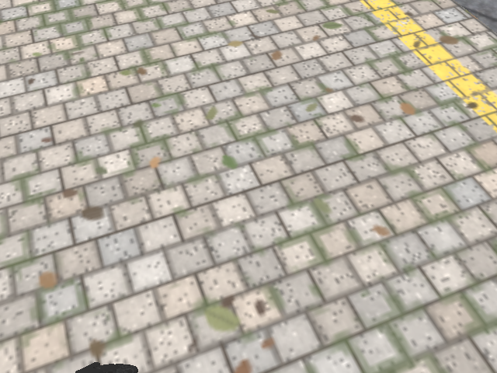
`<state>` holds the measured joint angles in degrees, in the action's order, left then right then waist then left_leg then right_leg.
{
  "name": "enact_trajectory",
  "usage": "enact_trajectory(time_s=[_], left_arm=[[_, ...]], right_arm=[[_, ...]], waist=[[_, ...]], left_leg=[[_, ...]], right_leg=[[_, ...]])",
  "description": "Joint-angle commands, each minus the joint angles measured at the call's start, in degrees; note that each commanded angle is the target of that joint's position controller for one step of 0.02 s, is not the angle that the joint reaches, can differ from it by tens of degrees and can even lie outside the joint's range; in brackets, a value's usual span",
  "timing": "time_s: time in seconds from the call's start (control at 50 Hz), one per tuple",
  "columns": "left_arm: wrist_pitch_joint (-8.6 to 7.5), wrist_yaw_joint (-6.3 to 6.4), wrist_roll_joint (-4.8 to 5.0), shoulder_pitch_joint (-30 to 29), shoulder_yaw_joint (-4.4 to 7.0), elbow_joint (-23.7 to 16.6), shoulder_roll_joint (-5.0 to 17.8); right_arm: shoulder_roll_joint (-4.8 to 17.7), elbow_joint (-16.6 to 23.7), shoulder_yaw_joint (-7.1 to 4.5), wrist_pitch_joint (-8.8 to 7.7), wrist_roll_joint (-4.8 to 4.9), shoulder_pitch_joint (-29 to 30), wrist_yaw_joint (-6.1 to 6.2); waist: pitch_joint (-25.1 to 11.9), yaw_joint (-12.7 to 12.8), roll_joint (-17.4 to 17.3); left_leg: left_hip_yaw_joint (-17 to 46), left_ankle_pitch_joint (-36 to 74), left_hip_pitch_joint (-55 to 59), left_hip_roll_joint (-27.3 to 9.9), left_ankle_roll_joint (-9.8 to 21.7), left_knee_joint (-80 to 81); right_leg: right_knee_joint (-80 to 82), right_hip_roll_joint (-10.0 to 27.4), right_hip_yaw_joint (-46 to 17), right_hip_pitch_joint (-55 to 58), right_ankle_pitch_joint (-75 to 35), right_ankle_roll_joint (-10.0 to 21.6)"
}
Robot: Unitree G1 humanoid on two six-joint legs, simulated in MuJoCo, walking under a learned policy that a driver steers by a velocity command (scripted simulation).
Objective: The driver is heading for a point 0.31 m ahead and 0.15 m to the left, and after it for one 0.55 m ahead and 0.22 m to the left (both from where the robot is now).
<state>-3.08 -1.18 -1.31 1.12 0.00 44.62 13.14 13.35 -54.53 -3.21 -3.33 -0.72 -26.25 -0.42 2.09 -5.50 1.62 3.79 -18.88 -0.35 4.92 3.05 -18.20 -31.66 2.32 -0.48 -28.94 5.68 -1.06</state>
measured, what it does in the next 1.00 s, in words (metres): walks ahead, turning left: right foot, then left foot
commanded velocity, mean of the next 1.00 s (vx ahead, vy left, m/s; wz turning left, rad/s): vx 0.44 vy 0.00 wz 0.49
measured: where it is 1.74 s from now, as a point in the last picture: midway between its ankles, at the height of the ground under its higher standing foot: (169, 353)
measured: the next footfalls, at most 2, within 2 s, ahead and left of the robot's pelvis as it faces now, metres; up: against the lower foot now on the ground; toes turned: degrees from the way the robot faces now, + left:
right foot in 0.04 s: +0.18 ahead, -0.12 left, +0.00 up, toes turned +2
left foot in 0.56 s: +0.39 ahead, +0.15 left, +0.00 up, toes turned +25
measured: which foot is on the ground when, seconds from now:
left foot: down 0.00-0.04, up 0.06-0.54, down 0.56-1.00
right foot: up 0.00-0.02, down 0.04-0.58, up 0.60-1.00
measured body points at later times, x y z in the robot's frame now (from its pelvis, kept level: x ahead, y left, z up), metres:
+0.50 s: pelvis +0.24 +0.01 +0.00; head +0.27 +0.03 +0.45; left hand +0.13 +0.26 -0.14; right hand +0.51 -0.14 -0.10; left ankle +0.34 +0.15 -0.71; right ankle +0.14 -0.12 -0.74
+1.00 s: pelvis +0.46 +0.13 +0.00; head +0.49 +0.16 +0.45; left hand +0.47 +0.42 -0.12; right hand +0.61 -0.10 -0.13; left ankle +0.35 +0.14 -0.74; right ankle +0.64 +0.10 -0.70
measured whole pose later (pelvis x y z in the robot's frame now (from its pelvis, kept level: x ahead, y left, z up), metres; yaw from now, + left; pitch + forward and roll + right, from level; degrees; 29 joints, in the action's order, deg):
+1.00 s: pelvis +0.46 +0.13 +0.00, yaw +31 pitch +0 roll +1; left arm -1.1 -0.5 -1.5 7.2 1.4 45.2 13.9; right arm 14.4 -49.8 -2.6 -1.8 -0.7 -20.1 0.7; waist 3.9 -3.1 2.5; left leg 4.2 -16.7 -1.5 8.8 6.7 -18.5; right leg -39.4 2.6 1.2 -32.6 4.5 0.1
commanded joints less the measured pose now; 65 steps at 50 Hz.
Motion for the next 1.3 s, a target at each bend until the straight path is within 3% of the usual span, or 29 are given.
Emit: enact_trajectory(time_s=[0.02,0.04,0.06,0.08,0.1,0.12,0.16,0.24,0.32,0.44,0.5,0.54,0.56,0.58,0.6,0.62,0.66,0.68,0.72,0.78,0.96,1.04,1.06,1.08,1.1,1.12,1.16,1.22,1.3], left_arm=[[-2.08,1.16,-0.28,10.4,2.91,-0.4,8.5],[-2.89,2.01,-1.72,19.0,4.1,0.7,12.6],[-2.25,2.4,-2.5,22.2,5.54,0.4,18.4],[-1.25,2.24,-1.56,19.5,5.24,0.2,15.3],[-1.08,2.02,-1.09,15.3,3.95,-0.9,10.0],[-1.33,1.8,-0.79,12.7,3.33,-0.9,7.3],[-2.06,2.01,-0.44,12.4,2.86,0.0,5.6],[-3.61,1.74,0.42,15.6,3.49,1.9,6.6],[-3.47,1.6,0.13,17.9,3.76,3.5,6.6],[-2.86,1.93,0.07,21.1,4.59,5.4,8.9],[-1.62,2.32,-0.05,22.3,5.02,6.4,10.6],[-0.46,2.41,0.03,22.4,5.42,6.7,12.4],[-0.01,2.32,0.11,21.8,5.28,6.1,12.3],[-0.15,1.92,0.51,23.2,4.17,3.3,8.1],[-0.8,1.03,0.26,20.5,4.12,-0.9,6.6],[-1.24,0.86,-0.21,13.3,4.56,-2.3,9.7],[-2.11,0.9,0.54,14.2,3.82,-1.2,7.6],[-1.37,0.95,-0.51,14.9,3.89,-1.0,7.5],[0.61,0.64,-1.66,17.1,3.83,-0.4,7.1],[1.83,0.52,-1.12,15.7,3.6,-0.7,5.7],[1.37,0.81,-0.01,4.9,2.42,-3.0,5.2],[0.16,1.79,-0.28,12.9,2.97,0.3,7.0],[-0.74,2.17,-0.54,17.6,3.02,1.8,7.1],[-1.46,2.76,-0.87,22.4,3.38,2.5,10.3],[-0.71,2.52,0.41,20.5,3.67,2.4,12.1],[-0.07,1.75,1.92,19.2,2.79,1.9,8.5],[0.52,1.84,1.17,11.5,1.33,1.2,4.4],[1.27,2.5,0.2,8.8,0.98,2.6,4.9],[1.93,2.32,0.28,11.2,1.68,4.8,7.4]], right_arm=[[10.6,4.1,-2.52,-0.6,0.04,3.8,0.37],[7.8,5.7,-1.85,-0.91,0.63,4.3,0.09],[2.1,8.1,-0.69,-0.85,2.31,-0.2,0.16],[6.6,7.0,-1.46,0.05,0.81,-1.2,0.54],[7.7,6.4,-1.85,0.54,0.14,1.1,0.31],[6.6,6.6,-1.69,0.65,0.01,3.6,-0.28],[5.8,7.0,-1.78,1.78,-1.06,5.0,-1.2],[4.6,9.1,-1.48,3.38,-1.23,9.9,-2.41],[4.1,12.0,-0.92,3.54,-1.19,17.6,-3.31],[3.6,15.8,0.17,3.19,-1.45,27.2,-4.35],[4.5,16.4,-0.2,3.23,-1.89,27.1,-3.99],[6.1,14.2,-1.24,2.73,-2.03,18.5,-3.13],[7.8,10.9,-2.35,2.14,-2.44,8.6,-2.29],[14.2,9.8,-4.26,2.02,-2.94,2.3,-1.3],[19.2,11.3,-5.26,2.57,-0.83,4.3,-0.92],[17.9,11.1,-5.04,3.2,-0.19,3.8,-0.48],[11.8,10.4,-3.42,2.65,0.22,9.1,0.21],[10.2,10.4,-2.87,2.18,0.57,11.1,0.41],[9.1,10.9,-2.32,1.06,0.76,12.1,0.19],[10.1,9.8,-2.35,0.01,0.59,9.5,-0.05],[8.6,6.6,-1.0,1.07,0.0,3.2,1.42],[9.3,5.9,-0.86,1.1,0.07,5.9,2.15],[9.4,6.0,-0.75,0.81,0.76,7.4,2.1],[7.5,7.7,0.02,0.16,1.22,6.8,2.0],[3.4,5.6,0.36,1.03,2.57,-3.9,1.93],[7.4,3.5,-0.19,2.32,0.51,-2.1,2.3],[6.4,3.2,-0.07,3.45,-0.66,3.3,1.93],[4.4,1.5,0.72,5.4,-0.59,3.5,1.38],[3.8,-0.3,1.24,6.33,-0.04,6.3,2.02]], waist=[[-4.3,8.8,-3.9],[-11.2,12.1,2.6],[-17.3,10.6,15.2],[-15.3,8.8,11.2],[-8.1,7.5,4.2],[-4.0,6.8,1.9],[-1.8,5.4,5.0],[-1.6,4.9,3.7],[0.7,6.0,3.1],[3.2,8.0,3.1],[2.1,7.3,3.8],[-3.5,3.5,3.8],[-9.2,-0.9,1.0],[-16.0,-2.2,-7.6],[-19.7,0.4,-16.1],[-14.6,-1.9,-6.6],[-3.7,3.4,-1.6],[-2.3,5.5,-1.8],[-3.6,7.3,-2.6],[-2.3,7.6,-2.4],[-2.5,2.5,-5.9],[-3.0,6.4,-5.9],[-4.6,9.3,-3.8],[-10.8,10.1,2.0],[-17.8,5.2,13.1],[-16.8,6.0,5.0],[-6.7,4.1,0.7],[-3.8,2.5,5.8],[-5.2,4.5,5.8]], left_leg=[[9.7,28.9,-8.1,-11.7,5.4,-10.4],[5.9,21.1,-14.3,-7.2,4.0,-25.3],[-1.4,-8.5,-31.4,1.4,1.9,-41.2],[-0.1,-12.1,-36.8,-1.6,2.6,-48.9],[1.0,-7.0,-37.6,-4.7,2.8,-50.6],[0.7,-2.7,-36.5,-6.6,2.2,-49.1],[-0.2,0.5,-34.2,-8.7,0.7,-46.7],[-1.3,6.0,-37.4,-9.5,-0.9,-46.4],[-2.7,12.9,-41.1,-10.1,-1.9,-38.3],[-8.6,15.2,-35.2,-8.9,0.9,-21.8],[-11.7,7.7,-30.7,-5.6,3.9,-18.2],[-13.1,3.0,-20.2,-0.8,6.7,-15.5],[-11.5,5.1,-7.0,0.5,8.6,-11.3],[7.7,-4.7,10.3,-13.1,13.1,-8.8],[38.5,-1.7,19.1,-25.0,19.8,0.8],[33.1,5.1,16.8,-23.8,18.7,2.5],[19.0,19.2,1.6,-19.1,14.9,2.6],[15.2,23.6,-3.4,-16.2,13.5,3.1],[12.1,28.1,-7.3,-13.6,13.3,4.0],[7.6,45.6,-8.9,-12.5,12.3,3.5],[4.7,56.9,0.2,-11.5,5.7,-2.0],[6.9,60.8,1.0,-12.0,4.3,-11.2],[5.9,55.6,-1.0,-10.0,3.0,-17.5],[4.2,35.1,-7.7,-6.3,1.4,-28.2],[1.3,-13.7,-16.2,3.1,-0.7,-41.5],[3.9,-17.6,-17.5,2.3,-0.4,-44.9],[4.3,-12.6,-18.3,-0.7,-1.5,-42.8],[0.4,-9.0,-12.1,-2.0,-3.6,-30.9],[-2.2,-5.1,-9.9,-3.0,-3.7,-19.8]], right_leg=[[6.6,-1.8,0.1,19.4,3.0,2.3],[9.4,7.9,-9.4,31.4,10.6,5.1],[14.9,22.5,-31.7,44.5,19.6,10.1],[17.6,23.4,-39.1,40.2,25.0,12.2],[18.0,20.7,-31.1,33.7,25.4,11.3],[19.2,17.7,-22.8,28.2,18.0,10.2],[21.0,13.7,-12.3,23.6,6.6,8.2],[22.7,13.4,-3.8,24.1,-5.1,9.2],[23.8,12.6,3.0,25.4,-8.2,9.6],[22.3,13.5,10.3,28.6,-12.7,8.1],[14.9,14.2,13.4,33.2,-29.9,7.0],[-0.5,13.9,15.2,33.9,-43.6,6.5],[-14.6,12.6,16.5,27.8,-37.3,5.0],[-33.2,9.4,16.5,9.9,-11.6,2.4],[-49.2,-2.6,8.1,-9.4,25.9,-0.7],[-50.3,0.2,0.1,-15.7,21.6,-0.2],[-40.6,4.8,-0.4,-11.4,13.4,0.7],[-37.2,5.6,-0.9,-7.6,13.1,0.2],[-34.4,5.3,-0.6,-3.1,12.6,-0.8],[-29.2,4.1,1.2,-3.6,8.6,-1.8],[-8.3,-0.5,2.6,-2.0,-3.0,1.1],[2.7,-3.4,2.3,9.7,-0.6,4.6],[9.5,-1.5,0.9,17.6,-12.0,5.7],[7.0,9.6,-9.2,29.7,-39.7,8.4],[3.9,22.8,-22.8,38.3,-64.7,20.1],[6.9,21.4,-24.2,32.5,-54.1,21.1],[12.7,15.2,-16.1,21.5,-30.6,16.7],[16.7,8.6,-8.0,13.7,-15.6,12.0],[18.2,8.7,-9.6,14.5,1.6,11.6]])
